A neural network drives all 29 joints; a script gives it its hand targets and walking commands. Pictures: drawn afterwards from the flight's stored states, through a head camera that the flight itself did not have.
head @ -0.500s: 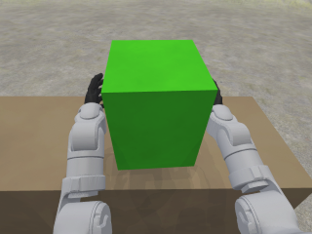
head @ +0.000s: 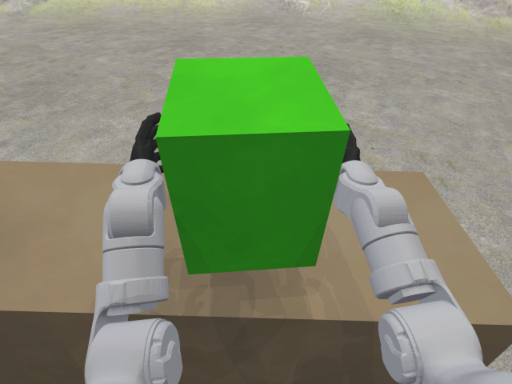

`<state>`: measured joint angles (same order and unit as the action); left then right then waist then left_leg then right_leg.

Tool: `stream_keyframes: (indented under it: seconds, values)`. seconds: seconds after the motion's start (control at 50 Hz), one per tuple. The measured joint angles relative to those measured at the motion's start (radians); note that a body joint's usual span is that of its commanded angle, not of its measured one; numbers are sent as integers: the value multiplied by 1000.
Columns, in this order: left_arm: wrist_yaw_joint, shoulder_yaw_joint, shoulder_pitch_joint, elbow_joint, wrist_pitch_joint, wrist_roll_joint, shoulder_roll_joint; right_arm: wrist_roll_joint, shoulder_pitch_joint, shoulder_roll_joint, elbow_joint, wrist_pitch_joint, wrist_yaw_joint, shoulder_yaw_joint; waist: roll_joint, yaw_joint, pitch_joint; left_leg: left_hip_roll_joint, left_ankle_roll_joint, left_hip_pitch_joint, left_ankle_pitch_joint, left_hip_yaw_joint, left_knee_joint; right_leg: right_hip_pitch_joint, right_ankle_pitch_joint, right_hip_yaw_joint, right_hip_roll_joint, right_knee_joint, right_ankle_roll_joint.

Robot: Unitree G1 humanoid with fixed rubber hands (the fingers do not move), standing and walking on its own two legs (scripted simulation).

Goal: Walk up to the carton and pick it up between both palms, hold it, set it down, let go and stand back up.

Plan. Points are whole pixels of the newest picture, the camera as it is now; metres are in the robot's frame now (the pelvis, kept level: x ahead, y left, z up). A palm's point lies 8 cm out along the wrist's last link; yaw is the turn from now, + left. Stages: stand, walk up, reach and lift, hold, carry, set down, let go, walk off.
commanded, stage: hold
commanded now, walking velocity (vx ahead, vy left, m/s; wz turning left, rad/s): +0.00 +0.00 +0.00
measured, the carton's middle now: (248, 166) +0.39 +0.01 +0.21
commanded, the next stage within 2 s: none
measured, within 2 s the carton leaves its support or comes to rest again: neither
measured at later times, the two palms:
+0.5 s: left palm (148, 169) +0.36 +0.15 +0.23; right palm (346, 171) +0.36 -0.14 +0.21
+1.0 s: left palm (147, 170) +0.36 +0.15 +0.22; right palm (346, 171) +0.36 -0.14 +0.21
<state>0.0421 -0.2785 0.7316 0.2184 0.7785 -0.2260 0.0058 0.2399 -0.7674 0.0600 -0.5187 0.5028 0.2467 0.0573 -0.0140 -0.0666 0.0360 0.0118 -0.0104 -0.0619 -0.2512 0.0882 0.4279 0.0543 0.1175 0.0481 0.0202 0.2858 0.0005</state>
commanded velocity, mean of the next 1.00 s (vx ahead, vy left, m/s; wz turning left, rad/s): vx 0.00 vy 0.00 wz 0.00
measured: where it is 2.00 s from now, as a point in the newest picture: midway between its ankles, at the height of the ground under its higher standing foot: outside the picture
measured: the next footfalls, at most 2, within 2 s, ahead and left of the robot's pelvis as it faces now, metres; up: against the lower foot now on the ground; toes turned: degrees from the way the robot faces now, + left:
none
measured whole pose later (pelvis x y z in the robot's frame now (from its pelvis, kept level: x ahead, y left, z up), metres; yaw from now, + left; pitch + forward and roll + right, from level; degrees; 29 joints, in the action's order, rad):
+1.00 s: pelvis +0.00 +0.00 +0.00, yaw +0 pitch -6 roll -2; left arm 0.03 -0.28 0.71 0.20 0.78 -0.23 0.00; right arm 0.25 -0.73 0.06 -0.49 0.50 0.26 0.05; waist -0.02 -0.07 0.04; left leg 0.01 -0.01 -0.07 -0.25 0.09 0.43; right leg 0.06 0.12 0.04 0.03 0.29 0.00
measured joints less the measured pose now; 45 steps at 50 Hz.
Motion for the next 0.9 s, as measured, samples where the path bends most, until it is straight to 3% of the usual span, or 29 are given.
stream_keyframes:
  seconds: [0.24,0.9]
  values:
    - [-1,4,-52,-56,9,-2,-20,18,53,1,53,8,9,-21,1,-6,-3,4,-1,2,-7,-4,7,1,7,-8,5,10,2]
    - [-10,-2,-22,-14,-3,-1,-7,11,32,-6,27,0,13,-7,-3,-1,6,0,-2,-8,1,6,2,7,3,-9,5,6,2]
